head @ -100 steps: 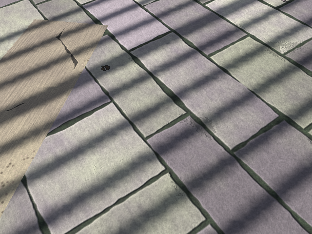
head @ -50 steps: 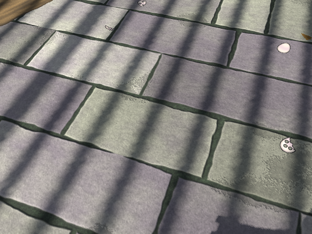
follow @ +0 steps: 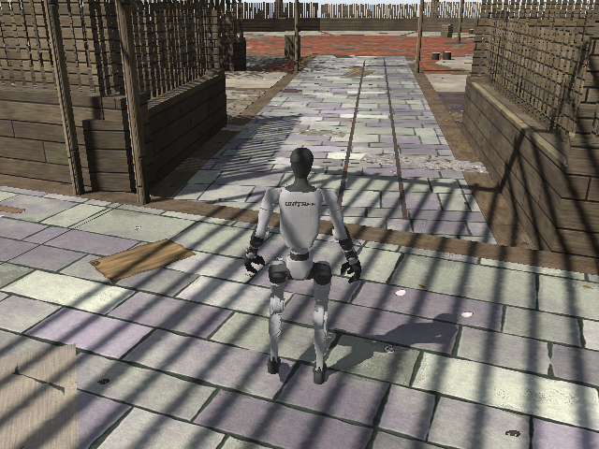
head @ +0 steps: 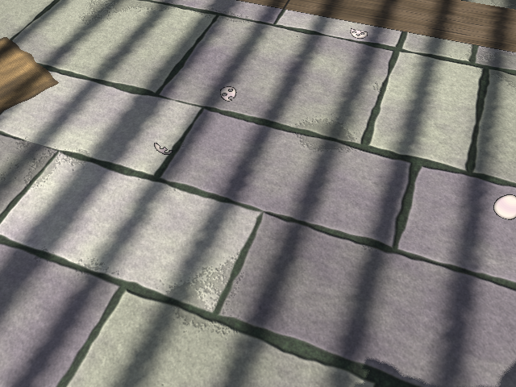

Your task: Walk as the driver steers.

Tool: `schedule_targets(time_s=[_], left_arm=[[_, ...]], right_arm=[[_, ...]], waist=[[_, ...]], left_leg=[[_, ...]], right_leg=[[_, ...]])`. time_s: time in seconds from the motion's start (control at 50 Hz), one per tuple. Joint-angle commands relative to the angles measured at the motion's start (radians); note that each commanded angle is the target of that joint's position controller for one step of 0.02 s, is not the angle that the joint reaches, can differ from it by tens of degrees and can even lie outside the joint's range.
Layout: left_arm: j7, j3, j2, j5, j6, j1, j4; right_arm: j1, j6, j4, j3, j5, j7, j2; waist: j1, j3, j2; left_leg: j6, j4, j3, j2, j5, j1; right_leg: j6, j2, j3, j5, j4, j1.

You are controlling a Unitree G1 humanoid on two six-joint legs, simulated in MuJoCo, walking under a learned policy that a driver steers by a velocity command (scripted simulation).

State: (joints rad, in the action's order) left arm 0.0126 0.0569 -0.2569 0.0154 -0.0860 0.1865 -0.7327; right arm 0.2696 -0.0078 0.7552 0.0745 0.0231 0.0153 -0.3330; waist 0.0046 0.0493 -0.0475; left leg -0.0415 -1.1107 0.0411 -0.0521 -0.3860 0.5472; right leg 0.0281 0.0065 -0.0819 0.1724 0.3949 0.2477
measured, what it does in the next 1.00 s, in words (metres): walks ahead, turning left: left foot, then right foot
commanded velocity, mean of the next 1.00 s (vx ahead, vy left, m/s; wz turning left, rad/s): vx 0.06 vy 0.00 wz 0.27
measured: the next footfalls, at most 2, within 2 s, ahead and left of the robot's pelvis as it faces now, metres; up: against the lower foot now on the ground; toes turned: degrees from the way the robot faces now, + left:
left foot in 0.24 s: +0.21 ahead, +0.14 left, +0.00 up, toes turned +11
right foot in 0.64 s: +0.22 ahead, -0.10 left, +0.00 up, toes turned +15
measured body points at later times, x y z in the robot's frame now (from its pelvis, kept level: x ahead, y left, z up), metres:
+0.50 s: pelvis +0.12 +0.04 +0.00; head +0.16 +0.07 +0.44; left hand +0.19 +0.34 -0.13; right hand +0.34 -0.19 -0.09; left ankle +0.17 +0.13 -0.74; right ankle +0.16 -0.12 -0.69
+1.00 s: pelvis +0.17 +0.01 -0.01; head +0.18 +0.01 +0.44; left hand +0.21 +0.28 -0.14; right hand +0.35 -0.22 -0.12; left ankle +0.17 +0.13 -0.74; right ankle +0.18 -0.11 -0.74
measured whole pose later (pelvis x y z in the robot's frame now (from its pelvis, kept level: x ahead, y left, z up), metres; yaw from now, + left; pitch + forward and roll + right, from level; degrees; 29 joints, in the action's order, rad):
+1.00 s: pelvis +0.17 +0.01 -0.01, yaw +15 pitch -1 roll +0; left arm -0.02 0.01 -0.23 0.01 -0.02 0.17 -0.91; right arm 0.19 0.02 0.80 0.05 -0.01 0.02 -0.24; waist 0.00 0.03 0.00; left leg -0.01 -0.51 0.06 0.02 -0.23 0.27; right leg 0.00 0.00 0.00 0.32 0.52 0.18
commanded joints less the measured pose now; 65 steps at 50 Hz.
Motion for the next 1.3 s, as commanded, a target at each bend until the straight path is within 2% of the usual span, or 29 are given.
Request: schedule_targets(time_s=[0.02, 0.08, 0.14, 0.2, 0.22, 0.24, 0.26, 0.28, 0.3, 0.32, 0.34, 0.36, 0.4, 0.42, 0.48, 0.56, 0.6, 0.62, 0.64, 0.66, 0.68, 0.7, 0.72, 0.76, 0.8, 0.92, 1.08, 1.3], left_arm=[[-0.015, 0.041, -0.145, -0.001, -0.013, -0.076, 0.048], [-0.031, 0.048, -0.168, -0.011, 0.005, -0.087, 0.034], [-0.032, 0.055, -0.194, -0.030, 0.019, -0.071, 0.012], [-0.029, 0.066, -0.220, -0.054, 0.033, -0.071, 0.000], [-0.031, 0.065, -0.216, -0.060, 0.038, -0.076, -0.002], [-0.029, 0.059, -0.188, -0.050, 0.040, -0.030, -0.015], [-0.025, 0.042, -0.146, -0.007, 0.040, 0.001, 0.006], [-0.020, 0.020, -0.111, 0.018, 0.045, 0.061, 0.025], [-0.015, 0.036, -0.178, -0.010, 0.058, 0.009, -0.001], [-0.017, 0.038, -0.182, -0.033, 0.068, -0.030, 0.010], [-0.029, 0.037, -0.167, -0.026, 0.077, -0.036, -0.004], [-0.040, 0.040, -0.172, -0.015, 0.086, -0.045, -0.006], [-0.044, 0.038, -0.158, -0.015, 0.098, -0.003, -0.023], [-0.045, 0.034, -0.146, -0.017, 0.099, 0.010, -0.030], [-0.051, 0.019, -0.113, -0.014, 0.100, -0.011, -0.032], [-0.043, 0.016, -0.122, -0.018, 0.098, -0.033, -0.033], [-0.033, 0.013, -0.106, -0.014, 0.092, -0.002, -0.049], [-0.027, 0.010, -0.099, -0.005, 0.087, 0.016, -0.058], [-0.024, 0.010, -0.124, 0.011, 0.083, 0.024, -0.056], [-0.029, 0.021, -0.199, 0.015, 0.081, 0.011, -0.046], [-0.024, 0.015, -0.165, 0.011, 0.080, -0.039, -0.066], [-0.019, 0.000, -0.110, 0.013, 0.071, -0.083, -0.046], [-0.019, -0.002, -0.105, 0.015, 0.063, -0.076, -0.056], [-0.019, -0.004, -0.118, 0.006, 0.047, -0.056, -0.069], [-0.027, -0.006, -0.117, -0.004, 0.043, -0.017, -0.088], [-0.034, -0.012, -0.104, -0.007, 0.052, 0.001, -0.119], [-0.027, -0.017, -0.096, -0.010, 0.058, -0.011, -0.179], [-0.031, -0.023, -0.096, -0.011, 0.063, -0.002, -0.258]], right_arm=[[0.044, 0.019, -0.083, 0.004, -0.006, -0.004, -0.009], [-0.012, 0.018, -0.111, -0.001, -0.012, -0.027, -0.006], [-0.074, 0.023, -0.152, 0.008, -0.014, -0.049, -0.033], [-0.089, 0.036, -0.186, 0.026, -0.018, -0.059, -0.066], [-0.052, 0.036, -0.182, 0.036, -0.020, -0.056, -0.079], [0.024, 0.034, -0.163, 0.058, -0.024, -0.043, -0.126], [0.085, 0.034, -0.176, 0.088, -0.028, -0.017, -0.247], [0.038, 0.024, -0.215, 0.077, -0.052, -0.018, -0.279], [0.016, 0.016, -0.227, 0.053, -0.040, -0.030, -0.185], [-0.032, 0.007, -0.224, 0.039, -0.033, -0.032, -0.150], [-0.069, 0.007, -0.215, 0.032, -0.022, -0.028, -0.122], [-0.105, 0.012, -0.214, 0.024, -0.017, -0.022, -0.108], [-0.141, 0.014, -0.219, 0.020, -0.039, -0.013, -0.107], [-0.147, 0.013, -0.217, 0.018, -0.042, -0.010, -0.102], [-0.147, 0.011, -0.198, 0.017, -0.038, -0.001, -0.094], [-0.142, 0.017, -0.165, 0.009, -0.042, -0.005, -0.082], [-0.159, 0.020, -0.150, -0.003, -0.034, -0.009, -0.059], [-0.143, 0.019, -0.135, -0.012, -0.030, -0.010, -0.037], [-0.103, 0.013, -0.116, -0.022, -0.037, -0.012, -0.011], [-0.054, 0.006, -0.112, -0.023, -0.053, -0.017, -0.003], [-0.068, 0.005, -0.118, -0.024, -0.052, -0.016, 0.014], [-0.118, 0.008, -0.111, -0.018, -0.056, -0.011, -0.020], [-0.147, 0.014, -0.113, -0.012, -0.052, -0.007, -0.027], [-0.131, 0.027, -0.098, -0.009, -0.050, 0.000, -0.030], [-0.124, 0.022, -0.083, -0.011, -0.046, 0.001, -0.018], [-0.109, 0.013, -0.035, -0.007, -0.037, 0.006, -0.002], [-0.094, 0.019, 0.037, -0.001, -0.032, 0.020, -0.014], [-0.109, 0.022, 0.146, -0.002, -0.028, 0.030, -0.017]], waist=[[0.031, -0.068, 0.157], [0.012, -0.095, 0.138], [-0.004, -0.098, 0.128], [0.008, -0.093, 0.131], [0.034, -0.109, 0.116], [0.059, -0.154, 0.053], [0.063, -0.215, -0.179], [0.008, -0.349, -0.284], [0.064, -0.373, -0.103], [0.043, -0.280, -0.068], [0.023, -0.225, -0.002], [0.006, -0.188, -0.020], [-0.026, -0.186, -0.069], [-0.029, -0.189, -0.072], [-0.011, -0.188, -0.076], [0.015, -0.155, -0.097], [-0.012, -0.133, -0.082], [-0.026, -0.124, -0.064], [-0.015, -0.120, -0.014], [0.044, -0.111, 0.132], [0.067, -0.095, 0.254], [0.044, -0.060, 0.217], [0.030, -0.056, 0.205], [0.021, -0.039, 0.169], [0.007, -0.045, 0.116], [-0.011, -0.074, 0.045], [-0.008, -0.071, 0.038], [-0.009, -0.048, 0.051]], left_leg=[[-0.024, 0.104, 0.011, -0.051, 0.103, 0.038], [-0.005, 0.287, -0.023, -0.041, 0.282, -0.047], [0.024, 0.397, -0.038, -0.028, 0.303, -0.079], [0.070, 0.490, -0.069, 0.001, 0.225, -0.117], [0.095, 0.565, -0.091, 0.032, 0.267, -0.196], [0.131, 0.633, -0.080, 0.062, 0.412, -0.338], [0.224, 0.650, 0.211, -0.146, 0.924, -0.547], [0.447, 0.681, 0.565, -0.351, 0.945, -0.695], [0.422, 0.720, 0.487, -0.315, 0.787, -0.639], [0.368, 0.728, 0.376, -0.272, 0.686, -0.552], [0.312, 0.742, 0.317, -0.217, 0.556, -0.484], [0.285, 0.761, 0.276, -0.187, 0.493, -0.405], [0.281, 0.788, 0.220, -0.147, 0.493, -0.298], [0.284, 0.791, 0.203, -0.140, 0.495, -0.290], [0.280, 0.793, 0.192, -0.132, 0.401, -0.288], [0.272, 0.801, 0.232, -0.137, 0.197, -0.264], [0.240, 0.776, 0.230, -0.118, 0.129, -0.235], [0.201, 0.762, 0.219, -0.093, 0.091, -0.209], [0.145, 0.725, 0.193, -0.054, 0.052, -0.177], [0.094, 0.632, 0.108, 0.032, -0.004, -0.151], [0.055, 0.633, 0.027, 0.071, 0.058, -0.266], [0.046, 0.629, 0.038, 0.060, 0.129, -0.329], [0.053, 0.624, 0.040, 0.057, 0.165, -0.352], [0.069, 0.640, 0.066, 0.042, 0.197, -0.350], [0.076, 0.651, 0.072, 0.037, 0.227, -0.335], [0.064, 0.648, 0.073, 0.031, 0.342, -0.351], [0.060, 0.651, 0.074, 0.022, 0.411, -0.395], [0.053, 0.672, 0.058, 0.026, 0.394, -0.413]], right_leg=[[0.190, -0.280, 0.113, -0.581, -0.156, -0.066], [0.172, -0.261, 0.015, -0.551, -0.153, -0.072], [0.150, -0.278, -0.015, -0.509, -0.106, -0.124], [0.116, -0.298, -0.023, -0.492, 0.014, -0.162], [0.087, -0.272, -0.049, -0.508, 0.108, -0.148], [0.040, -0.210, -0.081, -0.462, 0.271, -0.103], [-0.045, -0.114, -0.123, -0.068, 0.576, 0.115], [-0.093, 0.037, 0.021, 0.558, 0.834, 0.350], [-0.083, -0.011, 0.150, 0.512, 0.898, 0.365], [-0.067, -0.037, 0.141, 0.438, 0.883, 0.390], [-0.068, -0.063, 0.140, 0.371, 0.822, 0.392], [-0.076, -0.075, 0.140, 0.318, 0.762, 0.357], [-0.094, -0.055, 0.120, 0.249, 0.730, 0.247], [-0.101, -0.052, 0.117, 0.238, 0.681, 0.226], [-0.109, -0.060, 0.124, 0.204, 0.511, 0.173], [-0.096, -0.053, 0.116, 0.174, 0.339, 0.090], [-0.073, -0.039, 0.091, 0.084, 0.169, 0.000], [-0.053, -0.036, 0.086, 0.002, 0.053, -0.067], [-0.024, -0.100, 0.159, -0.070, 0.007, -0.124], [0.027, -0.211, 0.261, -0.156, -0.003, -0.118], [0.079, -0.222, 0.293, 0.080, -0.050, 0.058], [0.050, -0.170, 0.262, 0.204, -0.076, 0.118], [0.017, -0.144, 0.233, 0.232, -0.073, 0.129], [-0.009, -0.113, 0.197, 0.186, -0.051, 0.109], [-0.012, -0.098, 0.175, 0.124, -0.017, 0.064], [-0.003, -0.078, 0.152, 0.009, 0.020, -0.002], [-0.004, -0.059, 0.134, -0.056, 0.011, -0.027], [-0.004, -0.047, 0.126, -0.052, -0.021, -0.038]])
